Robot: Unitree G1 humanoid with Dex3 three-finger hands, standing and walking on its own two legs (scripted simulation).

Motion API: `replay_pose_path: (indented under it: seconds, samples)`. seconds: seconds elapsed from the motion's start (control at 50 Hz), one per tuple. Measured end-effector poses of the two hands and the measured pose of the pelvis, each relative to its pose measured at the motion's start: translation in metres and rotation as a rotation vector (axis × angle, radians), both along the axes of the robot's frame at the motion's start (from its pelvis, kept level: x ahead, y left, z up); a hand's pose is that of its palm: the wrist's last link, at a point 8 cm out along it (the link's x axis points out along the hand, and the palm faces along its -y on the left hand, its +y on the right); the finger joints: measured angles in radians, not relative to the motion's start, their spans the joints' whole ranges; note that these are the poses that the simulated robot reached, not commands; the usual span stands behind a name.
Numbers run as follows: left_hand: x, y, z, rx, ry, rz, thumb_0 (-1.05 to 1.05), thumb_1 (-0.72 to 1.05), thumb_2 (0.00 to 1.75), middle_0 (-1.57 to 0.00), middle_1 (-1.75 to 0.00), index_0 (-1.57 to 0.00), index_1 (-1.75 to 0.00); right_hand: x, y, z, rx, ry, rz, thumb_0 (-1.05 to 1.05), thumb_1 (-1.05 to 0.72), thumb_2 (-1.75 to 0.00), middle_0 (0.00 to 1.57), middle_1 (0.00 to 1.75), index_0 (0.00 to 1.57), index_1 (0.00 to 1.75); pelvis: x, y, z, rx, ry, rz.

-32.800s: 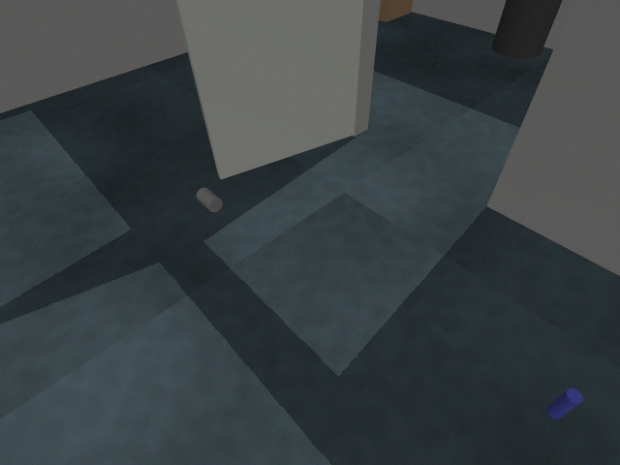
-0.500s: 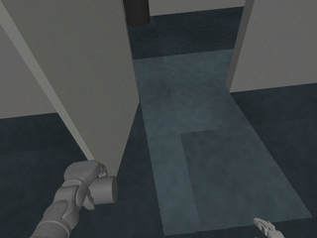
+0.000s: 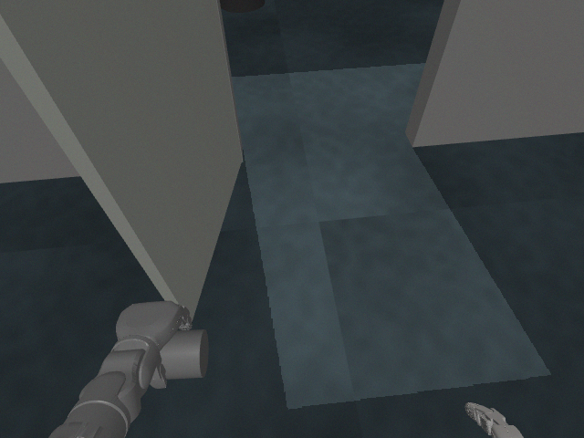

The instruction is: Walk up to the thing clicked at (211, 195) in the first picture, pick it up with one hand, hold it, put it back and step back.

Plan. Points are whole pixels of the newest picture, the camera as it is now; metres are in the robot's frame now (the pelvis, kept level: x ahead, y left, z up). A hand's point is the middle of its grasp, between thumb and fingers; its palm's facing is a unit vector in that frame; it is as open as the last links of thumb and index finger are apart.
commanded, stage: crouch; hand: left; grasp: from above
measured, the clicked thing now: (168, 354) +0.30 +0.22 -0.14
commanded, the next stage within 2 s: lower in 1.54 s
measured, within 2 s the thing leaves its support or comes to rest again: neither
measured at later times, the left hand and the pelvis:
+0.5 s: hand (197, 354) +0.36 +0.22 -0.35, palm faces -0.45 +0.00 -0.89, open 9.7 cm; pelvis -0.05 +0.01 -0.20, yaw -2 degrees
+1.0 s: hand (208, 356) +0.40 +0.23 -0.50, palm faces -0.44 -0.01 -0.90, open 9.7 cm; pelvis -0.06 +0.00 -0.32, yaw -5 degrees
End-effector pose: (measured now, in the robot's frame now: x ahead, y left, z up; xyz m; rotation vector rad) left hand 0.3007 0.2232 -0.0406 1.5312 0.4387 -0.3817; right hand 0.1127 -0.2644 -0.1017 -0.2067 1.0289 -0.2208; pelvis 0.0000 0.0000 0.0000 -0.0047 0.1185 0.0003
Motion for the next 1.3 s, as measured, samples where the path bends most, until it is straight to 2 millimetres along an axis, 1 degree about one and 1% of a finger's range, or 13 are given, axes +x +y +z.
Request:
replay_pose_path:
  seconds: [0.04, 0.1, 0.24, 0.34, 0.42, 0.48, 0.54, 0.64, 0.72, 0.82, 0.94, 1.1, 1.3]
  samples:
    - [0.003, 0.000, -0.019, 0.012, -0.001, -0.012, -0.01, 0.12, 0.19, -0.92, -0.04, -0.92, -0.10, -0.009, -0.004, -0.011, -0.016, 0.026, 0.002, 0.00, -0.88, -0.89, 0.20, 0.30, 0.21, 0.30, -0.004, 0.000, -0.011, -0.004, 0.046, 0.002]
    - [0.011, 0.000, -0.050, 0.023, -0.018, -0.032, -0.01, 0.11, 0.19, -0.92, -0.04, -0.92, -0.11, -0.024, -0.012, -0.032, -0.043, 0.068, -0.002, 0.00, -0.88, -0.89, 0.20, 0.30, 0.21, 0.30, -0.010, 0.001, -0.034, -0.011, 0.121, 0.002]
    - [0.036, -0.005, -0.124, 0.041, -0.066, -0.054, -0.01, 0.10, 0.20, -0.91, -0.08, -0.91, -0.13, -0.072, -0.022, -0.097, -0.094, 0.187, -0.048, 0.00, -0.89, -0.89, 0.20, 0.30, 0.21, 0.30, -0.026, 0.004, -0.097, -0.024, 0.277, -0.004]
    - [0.055, -0.004, -0.176, 0.049, -0.092, -0.012, -0.02, 0.09, 0.23, -0.90, -0.08, -0.90, -0.14, -0.107, -0.018, -0.148, -0.101, 0.267, -0.081, 0.00, -0.89, -0.89, 0.20, 0.30, 0.21, 0.30, -0.037, 0.006, -0.144, -0.029, 0.368, -0.011]
    - [0.064, -0.003, -0.213, 0.046, -0.081, 0.013, -0.02, 0.08, 0.26, -0.90, -0.09, -0.89, -0.15, -0.128, -0.008, -0.184, -0.086, 0.317, -0.094, 0.00, -0.89, -0.89, 0.20, 0.30, 0.21, 0.30, -0.045, 0.006, -0.176, -0.034, 0.418, -0.014]
    - [0.068, -0.002, -0.240, 0.035, -0.062, 0.027, -0.02, 0.07, 0.28, -0.89, -0.10, -0.89, -0.16, -0.136, -0.001, -0.207, -0.071, 0.339, -0.091, 0.00, -0.89, -0.89, 0.20, 0.30, 0.21, 0.30, -0.049, 0.007, -0.197, -0.039, 0.449, -0.016]
    - [0.069, 0.000, -0.266, 0.028, -0.040, 0.026, -0.02, 0.07, 0.29, -0.89, -0.11, -0.88, -0.17, -0.140, 0.005, -0.228, -0.059, 0.348, -0.083, 0.00, -0.89, -0.89, 0.20, 0.30, 0.21, 0.30, -0.052, 0.008, -0.216, -0.045, 0.475, -0.018]
    - [0.073, 0.004, -0.308, 0.012, -0.020, 0.006, -0.02, 0.07, 0.28, -0.89, -0.11, -0.88, -0.17, -0.138, 0.009, -0.257, -0.057, 0.350, -0.055, 0.00, -0.89, -0.89, 0.20, 0.30, 0.21, 0.30, -0.054, 0.009, -0.248, -0.058, 0.512, -0.018]
    - [0.080, 0.006, -0.337, 0.001, -0.031, -0.007, -0.02, 0.08, 0.27, -0.88, -0.12, -0.88, -0.17, -0.133, 0.006, -0.275, -0.066, 0.356, -0.023, 0.00, -0.89, -0.89, 0.20, 0.30, 0.21, 0.30, -0.055, 0.008, -0.269, -0.065, 0.534, -0.017]
    - [0.090, 0.008, -0.366, -0.002, -0.052, -0.006, -0.02, 0.09, 0.26, -0.87, -0.12, -0.87, -0.17, -0.128, -0.001, -0.293, -0.080, 0.363, 0.016, 0.00, -0.89, -0.89, 0.20, 0.30, 0.21, 0.30, -0.055, 0.006, -0.291, -0.072, 0.549, -0.021]
    - [0.102, 0.009, -0.390, 0.005, -0.069, 0.011, -0.02, 0.09, 0.26, -0.87, -0.12, -0.87, -0.17, -0.129, -0.009, -0.310, -0.087, 0.370, 0.037, 0.00, -0.89, -0.89, 0.20, 0.30, 0.21, 0.30, -0.056, 0.003, -0.314, -0.076, 0.551, -0.031]
    - [0.112, 0.010, -0.412, 0.007, -0.060, 0.027, -0.02, 0.09, 0.26, -0.86, -0.15, -0.86, -0.20, -0.147, -0.012, -0.334, -0.059, 0.414, 0.030, 0.00, -0.89, -0.89, 0.20, 0.30, 0.21, 0.30, -0.060, 0.001, -0.338, -0.074, 0.542, -0.051]
    - [0.114, 0.012, -0.443, -0.003, -0.030, 0.018, -0.01, 0.10, 0.23, -0.84, -0.19, -0.85, -0.22, -0.170, -0.006, -0.360, -0.035, 0.469, 0.009, 0.00, -0.90, -0.89, 0.20, 0.30, 0.21, 0.30, -0.064, 0.000, -0.366, -0.075, 0.529, -0.065]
